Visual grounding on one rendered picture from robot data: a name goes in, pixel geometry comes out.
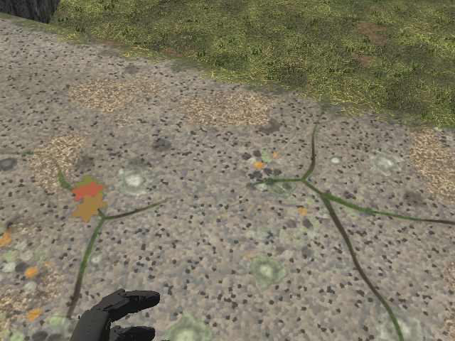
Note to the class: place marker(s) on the robot left hand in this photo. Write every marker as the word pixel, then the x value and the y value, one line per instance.
pixel 94 324

